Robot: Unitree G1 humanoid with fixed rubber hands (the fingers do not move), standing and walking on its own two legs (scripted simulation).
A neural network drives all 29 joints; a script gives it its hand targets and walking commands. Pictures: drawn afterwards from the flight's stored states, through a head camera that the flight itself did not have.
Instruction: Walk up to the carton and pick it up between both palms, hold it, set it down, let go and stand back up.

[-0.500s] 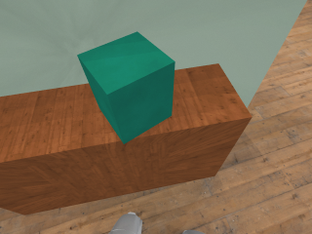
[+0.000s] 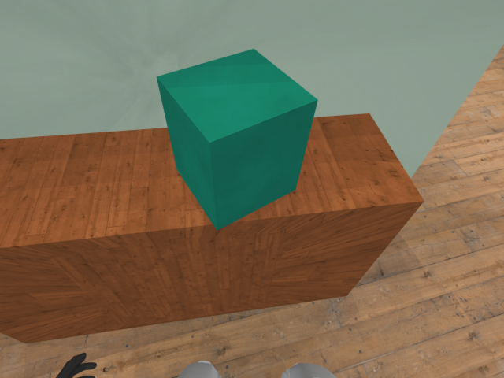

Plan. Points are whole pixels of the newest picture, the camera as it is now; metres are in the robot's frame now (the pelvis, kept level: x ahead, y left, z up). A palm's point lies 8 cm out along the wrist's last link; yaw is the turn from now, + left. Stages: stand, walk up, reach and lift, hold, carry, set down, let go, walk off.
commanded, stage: walk up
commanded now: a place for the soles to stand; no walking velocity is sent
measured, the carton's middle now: (235, 140) +0.55 +0.04 +0.03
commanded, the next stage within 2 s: none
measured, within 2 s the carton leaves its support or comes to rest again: neither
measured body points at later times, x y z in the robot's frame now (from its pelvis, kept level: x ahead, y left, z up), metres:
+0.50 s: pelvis +0.00 +0.01 +0.00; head +0.02 +0.02 +0.45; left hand +0.08 +0.32 -0.12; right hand +0.06 -0.31 -0.11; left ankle +0.05 +0.14 -0.70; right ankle +0.01 -0.10 -0.70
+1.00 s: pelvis +0.00 -0.03 +0.00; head +0.03 -0.04 +0.45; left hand +0.08 +0.29 -0.10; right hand +0.07 -0.34 -0.12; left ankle +0.05 +0.14 -0.66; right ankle +0.02 -0.10 -0.70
